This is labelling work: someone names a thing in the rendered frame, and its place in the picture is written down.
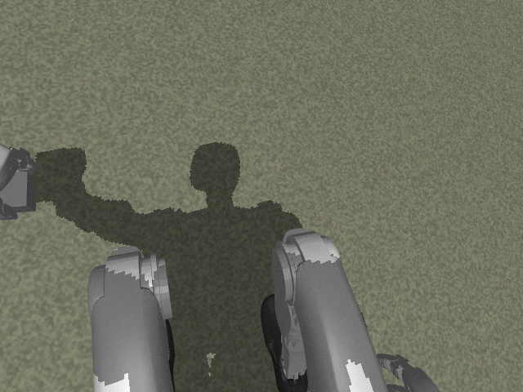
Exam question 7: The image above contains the right robot hand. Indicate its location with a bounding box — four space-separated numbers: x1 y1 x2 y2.
376 354 440 392

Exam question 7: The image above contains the small box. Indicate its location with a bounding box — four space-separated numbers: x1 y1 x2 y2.
0 171 37 212

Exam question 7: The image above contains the left robot hand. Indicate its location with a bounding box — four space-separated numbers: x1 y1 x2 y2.
0 144 38 220

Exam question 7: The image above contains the right robot foot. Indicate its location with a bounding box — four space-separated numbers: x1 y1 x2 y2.
261 294 308 392

